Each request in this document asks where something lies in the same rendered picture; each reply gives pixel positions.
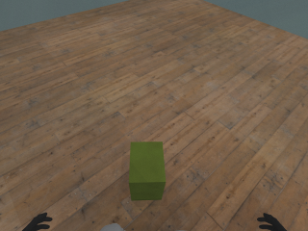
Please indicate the left robot hand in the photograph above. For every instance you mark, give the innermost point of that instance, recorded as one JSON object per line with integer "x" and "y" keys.
{"x": 34, "y": 224}

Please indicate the right robot hand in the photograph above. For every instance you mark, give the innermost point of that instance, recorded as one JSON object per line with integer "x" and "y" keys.
{"x": 275, "y": 224}

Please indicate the carton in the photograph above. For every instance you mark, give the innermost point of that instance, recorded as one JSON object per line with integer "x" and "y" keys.
{"x": 147, "y": 174}

